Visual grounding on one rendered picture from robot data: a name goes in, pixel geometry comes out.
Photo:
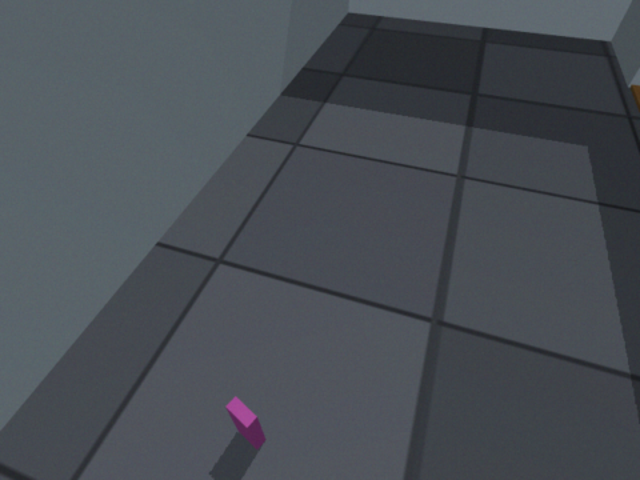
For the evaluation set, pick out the carton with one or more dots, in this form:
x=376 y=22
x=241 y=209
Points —
x=246 y=422

